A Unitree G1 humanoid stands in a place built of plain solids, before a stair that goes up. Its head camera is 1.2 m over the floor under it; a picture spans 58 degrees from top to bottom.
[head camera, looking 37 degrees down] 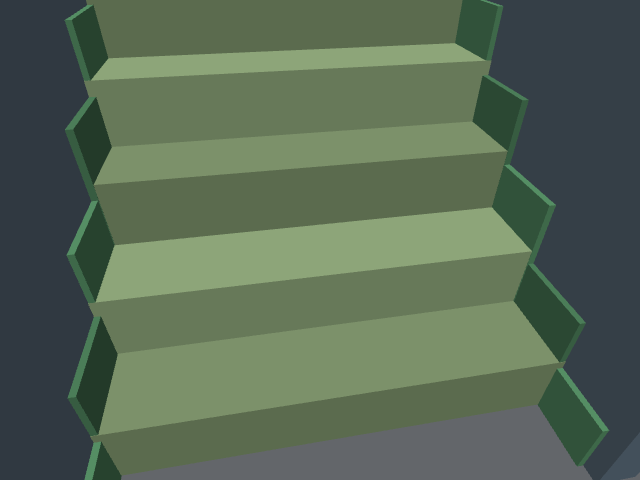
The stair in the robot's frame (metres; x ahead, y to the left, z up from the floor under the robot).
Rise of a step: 0.20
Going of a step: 0.24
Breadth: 1.26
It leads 10 degrees to the left of straight ahead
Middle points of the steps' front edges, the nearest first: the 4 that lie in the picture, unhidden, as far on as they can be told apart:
0.65 -0.07 0.21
0.89 -0.03 0.41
1.13 0.02 0.62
1.37 0.06 0.82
